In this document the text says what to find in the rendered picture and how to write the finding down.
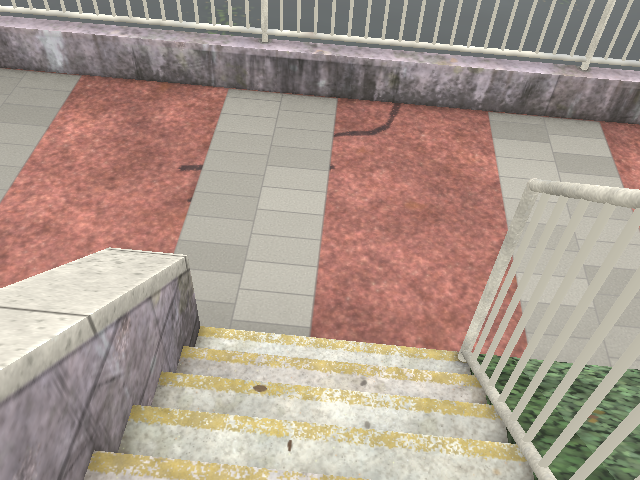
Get stairs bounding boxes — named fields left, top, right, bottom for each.
left=84, top=326, right=534, bottom=480

